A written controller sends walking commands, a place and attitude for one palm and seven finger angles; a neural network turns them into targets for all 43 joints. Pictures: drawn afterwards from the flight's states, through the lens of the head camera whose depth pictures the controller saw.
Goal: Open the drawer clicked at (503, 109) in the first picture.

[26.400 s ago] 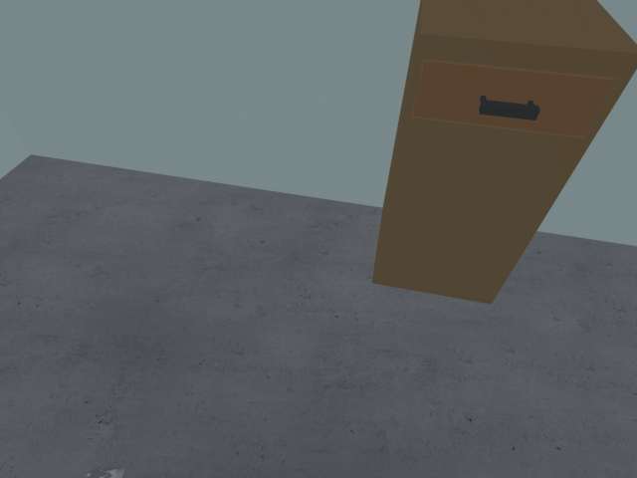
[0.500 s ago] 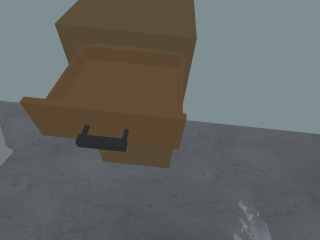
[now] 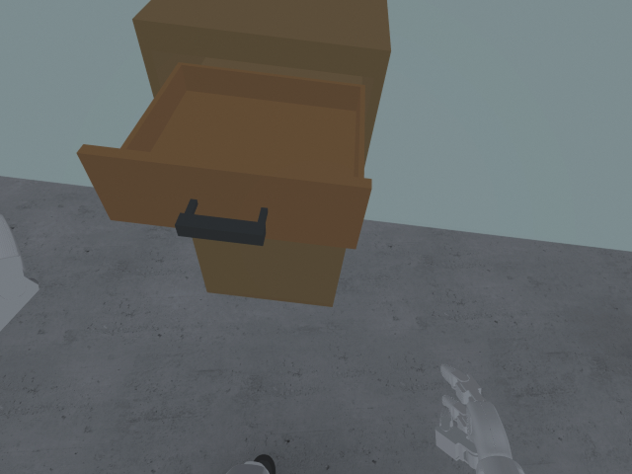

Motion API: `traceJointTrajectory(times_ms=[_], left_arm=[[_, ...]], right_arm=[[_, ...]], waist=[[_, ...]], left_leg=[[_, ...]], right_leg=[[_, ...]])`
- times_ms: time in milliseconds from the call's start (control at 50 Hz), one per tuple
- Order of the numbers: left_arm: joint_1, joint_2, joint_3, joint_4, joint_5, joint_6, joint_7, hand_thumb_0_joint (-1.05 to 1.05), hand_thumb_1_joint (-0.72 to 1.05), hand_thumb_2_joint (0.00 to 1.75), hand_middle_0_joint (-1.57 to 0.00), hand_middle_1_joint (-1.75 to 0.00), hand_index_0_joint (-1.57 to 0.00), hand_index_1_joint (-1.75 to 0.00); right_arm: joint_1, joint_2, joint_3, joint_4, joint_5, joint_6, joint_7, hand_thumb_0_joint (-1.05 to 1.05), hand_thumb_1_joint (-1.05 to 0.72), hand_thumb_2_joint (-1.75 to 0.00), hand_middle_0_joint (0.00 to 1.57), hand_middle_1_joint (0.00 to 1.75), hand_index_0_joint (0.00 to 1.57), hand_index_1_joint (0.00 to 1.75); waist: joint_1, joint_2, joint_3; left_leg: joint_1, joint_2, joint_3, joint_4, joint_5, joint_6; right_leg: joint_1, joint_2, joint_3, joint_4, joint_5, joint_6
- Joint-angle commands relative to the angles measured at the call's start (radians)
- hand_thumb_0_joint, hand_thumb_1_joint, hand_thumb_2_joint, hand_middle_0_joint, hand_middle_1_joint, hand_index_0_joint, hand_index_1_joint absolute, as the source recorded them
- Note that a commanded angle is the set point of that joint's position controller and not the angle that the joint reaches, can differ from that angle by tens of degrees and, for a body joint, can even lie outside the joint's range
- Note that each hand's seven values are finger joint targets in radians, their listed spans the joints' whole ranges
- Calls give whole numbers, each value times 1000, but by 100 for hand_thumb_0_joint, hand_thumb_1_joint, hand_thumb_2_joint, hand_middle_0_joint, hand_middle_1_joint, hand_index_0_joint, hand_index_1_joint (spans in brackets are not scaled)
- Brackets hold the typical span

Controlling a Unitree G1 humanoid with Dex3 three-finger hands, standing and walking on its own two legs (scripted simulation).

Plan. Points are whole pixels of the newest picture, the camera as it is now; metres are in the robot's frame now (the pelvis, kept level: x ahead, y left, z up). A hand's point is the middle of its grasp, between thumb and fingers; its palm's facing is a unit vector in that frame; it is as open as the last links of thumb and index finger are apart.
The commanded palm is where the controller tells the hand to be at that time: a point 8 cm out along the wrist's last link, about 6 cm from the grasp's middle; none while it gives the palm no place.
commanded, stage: stop stepping back and stand still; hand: left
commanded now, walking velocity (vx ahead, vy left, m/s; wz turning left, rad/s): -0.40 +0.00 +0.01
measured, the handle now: (225, 219) +0.44 +0.18 +0.04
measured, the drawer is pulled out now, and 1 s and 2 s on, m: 0.30 0.30 0.30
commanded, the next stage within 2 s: let the arm hang, fingers relaxed in 0.88 s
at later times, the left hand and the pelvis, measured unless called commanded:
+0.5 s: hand out of the picture +0.08 +0.24 +0.22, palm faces +0.44 -0.76 -0.48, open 7.4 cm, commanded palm +0.02 +0.28 +0.23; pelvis -0.10 -0.01 +0.00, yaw +2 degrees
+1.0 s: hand out of the picture +0.08 +0.26 +0.21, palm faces +0.46 -0.77 -0.44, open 7.4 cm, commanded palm none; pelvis -0.10 +0.02 +0.00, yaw +4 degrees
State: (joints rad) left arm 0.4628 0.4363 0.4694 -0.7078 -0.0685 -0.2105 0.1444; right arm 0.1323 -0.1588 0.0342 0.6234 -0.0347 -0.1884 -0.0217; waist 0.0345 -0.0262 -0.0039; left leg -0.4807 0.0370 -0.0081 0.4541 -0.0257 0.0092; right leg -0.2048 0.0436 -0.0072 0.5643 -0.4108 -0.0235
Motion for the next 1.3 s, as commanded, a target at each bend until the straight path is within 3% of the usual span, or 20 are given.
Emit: traceJointTrajectory(times_ms=[0, 60, 120, 160, 200, 240, 360, 400, 440, 600, 660, 720, 860, 940, 960, 1000, 1060, 1120, 1160, 1280], left_arm=[[-35, 276, 169, -224, -3, -95, 14, 0, 90, 90, -20, -30, -20, -30], [21, 198, 126, -177, 26, -67, 10, 0, 90, 90, -20, -30, -20, -30], [90, 157, 114, -144, 22, -42, 11, 0, 90, 90, -20, -30, -20, -30], [77, 161, 99, -197, 14, -57, 19, 0, 90, 90, -20, -30, -20, -30], [103, 168, 110, -170, 13, -65, 27, 0, 90, 90, -20, -30, -20, -30], [63, 199, 133, -263, 18, -78, 29, 0, 90, 90, -20, -30, -20, -30], [110, 157, 97, -179, 33, -51, 37, 0, 90, 90, -20, -30, -20, -30], [84, 178, 111, -140, 34, -46, 33, 0, 90, 90, -20, -30, -20, -30], [9, 211, 133, -154, 19, -47, 34, 0, 90, 90, -20, -30, -20, -30], [-39, 125, 42, -62, 43, -56, 34, 0, 90, 90, -20, -30, -20, -30], [-41, 142, 68, -148, 33, -78, 34, 0, 90, 90, -20, -30, -20, -30], [-11, 136, 81, -147, 43, -85, 32, 0, 90, 90, -20, -30, -20, -30], [18, 142, 88, -114, 27, -91, 31, 0, 90, 90, -20, -30, -20, -30], [54, 133, 91, -106, 23, -88, 28, 0, 90, 90, -20, -30, -20, -30], [12, -22, -353, 779, 123, 94, -113, 0, 90, 90, -20, -30, -20, -30], [-20, -85, -354, 813, 112, 210, -138, 0, 90, 90, -20, -30, -20, -30], [-113, -53, -364, 964, 101, 220, -140, 0, 90, 90, -20, -30, -20, -30], [-126, 44, -369, 1193, 109, 207, -140, 0, 90, 90, -20, -30, -20, -30], [-257, 81, -390, 1307, 101, 215, -141, 0, 90, 90, -20, -30, -20, -30], [-254, -3, -422, 1587, 82, 207, -133, 0, 90, 90, -20, -30, -20, -30]], right_arm=[[-93, -156, -57, -130, 19, -15, -13, 0, -90, -90, 20, 30, 20, 30], [-64, -123, -47, -165, 37, 12, -33, 0, -90, -90, 20, 30, 20, 30], [-17, -145, -37, -156, 27, 29, -53, 0, -90, -90, 20, 30, 20, 30], [-5, -201, -66, -168, 30, 0, -61, 0, -90, -90, 20, 30, 20, 30], [6, -200, -78, -183, 40, -24, -61, 0, -90, -90, 20, 30, 20, 30], [18, -179, -67, -167, 4, -33, -62, 0, -90, -90, 20, 30, 20, 30], [-15, -193, -62, -166, 16, -21, -47, 0, -90, -90, 20, 30, 20, 30], [-12, -189, -71, -168, 9, 8, -47, 0, -90, -90, 20, 30, 20, 30], [1, -176, -82, -144, 21, 30, -47, 0, -90, -90, 20, 30, 20, 30], [29, -163, -58, -117, 21, -1, -76, 0, -90, -90, 20, 30, 20, 30], [18, -195, -74, -158, 31, -17, -73, 0, -90, -90, 20, 30, 20, 30], [19, -173, -60, -145, 33, -21, -60, 0, -90, -90, 20, 30, 20, 30], [33, -158, -63, -132, 35, -39, -35, 0, -90, -90, 20, 30, 20, 30], [17, -156, -60, -138, 33, -27, -37, 0, -90, -90, 20, 30, 20, 30], [-8, -371, -145, 126, 42, -48, 31, 0, -90, -90, 20, 30, 20, 30], [68, -309, -136, 106, 32, 67, 23, 0, -90, -90, 20, 30, 20, 30], [34, -302, -97, 98, 3, 126, 12, 0, -90, -90, 20, 30, 20, 30], [-8, -251, -81, 117, 18, 149, 16, 0, -90, -90, 20, 30, 20, 30], [16, -245, -78, 168, 13, 187, 16, 0, -90, -90, 20, 30, 20, 30], [48, -232, -64, 306, 18, 184, 3, 0, -90, -90, 20, 30, 20, 30]], waist=[[5, -125, -143], [-26, -191, -169], [-63, -5, -148], [-35, 191, -149], [-24, 160, -164], [-48, 278, -153], [-48, 231, -50], [-56, 46, -27], [-40, -203, -20], [-58, 8, 26], [-44, 134, -38], [-47, 203, 7], [-56, -9, -57], [-53, 27, -69], [-106, 104, -63], [-72, 123, -118], [-44, 3, -46], [-14, -117, -45], [-54, -184, 41], [-46, 134, 34]], left_leg=[[104, -66, 34, 379, -363, -65], [-36, -39, 22, 506, -413, -54], [204, -44, 72, 75, -148, -28], [302, 135, -133, -95, 136, 26], [335, 212, -260, -140, 104, 73], [310, 212, -303, -217, 47, 43], [-20, 124, -124, -294, -617, 15], [5, 30, -41, -18, -540, -7], [11, -35, 22, 473, -374, -26], [231, 10, 79, 16, -357, 26], [213, 141, -106, -61, -169, 70], [98, 172, -136, -168, -410, 73], [196, 22, 44, 85, -206, 4], [243, 48, 18, 11, -70, 3], [210, 95, -22, 147, 148, 23], [219, 178, -119, 50, 345, 85], [152, 224, -229, -14, 267, 164], [87, 13, -35, 121, -80, 28], [183, -40, 4, 178, -343, 10], [278, 53, -81, -54, -128, 16]], right_leg=[[-171, -422, 379, -397, 271, -176], [53, -341, 134, -171, 970, -148], [-28, -228, 34, -108, 696, -59], [-92, -88, -24, -26, 243, 26], [-127, -16, -16, 17, -27, 32], [-140, -21, 0, 161, -84, 27], [134, -10, -95, -50, -30, 0], [34, -127, 55, -253, -155, -71], [-151, -407, 425, -446, -353, -196], [-182, -251, 128, -267, -148, -90], [-73, -91, -9, -24, 170, 2], [-56, -63, -60, 16, 58, 22], [-47, -205, 116, -217, 204, -41], [-22, -156, 36, -173, 307, -12], [-125, -186, -39, 70, 477, -4], [-142, -92, -45, 183, 224, 19], [-148, -65, 26, 220, -69, 17], [18, -202, 192, -120, 332, -39], [-165, -261, 261, -271, 38, -96], [-56, -134, 121, -203, 157, -36]])
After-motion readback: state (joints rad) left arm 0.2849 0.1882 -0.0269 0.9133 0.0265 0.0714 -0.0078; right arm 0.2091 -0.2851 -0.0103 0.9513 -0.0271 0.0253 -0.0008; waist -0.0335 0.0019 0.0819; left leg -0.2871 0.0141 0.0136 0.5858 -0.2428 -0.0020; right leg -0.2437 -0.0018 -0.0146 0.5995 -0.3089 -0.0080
